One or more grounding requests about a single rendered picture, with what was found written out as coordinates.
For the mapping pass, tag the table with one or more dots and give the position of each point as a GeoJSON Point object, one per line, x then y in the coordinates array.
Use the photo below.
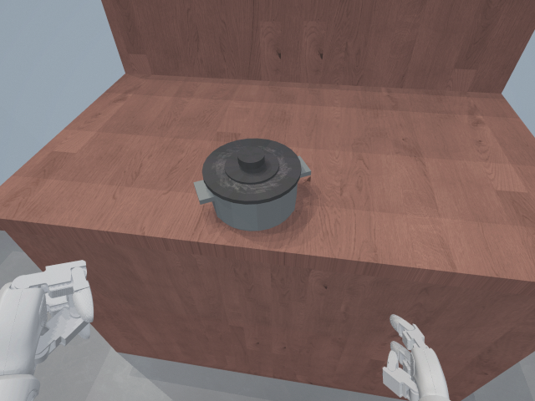
{"type": "Point", "coordinates": [420, 202]}

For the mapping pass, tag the pot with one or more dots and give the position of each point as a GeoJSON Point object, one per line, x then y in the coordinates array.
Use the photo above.
{"type": "Point", "coordinates": [256, 217]}

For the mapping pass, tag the robot right hand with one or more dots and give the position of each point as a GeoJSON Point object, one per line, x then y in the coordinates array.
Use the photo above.
{"type": "Point", "coordinates": [422, 374]}

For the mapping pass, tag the lid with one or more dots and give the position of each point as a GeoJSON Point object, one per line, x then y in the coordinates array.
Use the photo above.
{"type": "Point", "coordinates": [225, 178]}

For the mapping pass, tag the robot left forearm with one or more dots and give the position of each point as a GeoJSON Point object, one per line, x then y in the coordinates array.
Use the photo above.
{"type": "Point", "coordinates": [18, 387]}

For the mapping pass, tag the robot left hand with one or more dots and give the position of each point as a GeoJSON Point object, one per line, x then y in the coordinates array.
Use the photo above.
{"type": "Point", "coordinates": [23, 315]}

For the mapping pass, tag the knob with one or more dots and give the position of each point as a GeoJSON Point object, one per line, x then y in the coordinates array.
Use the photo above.
{"type": "Point", "coordinates": [251, 158]}

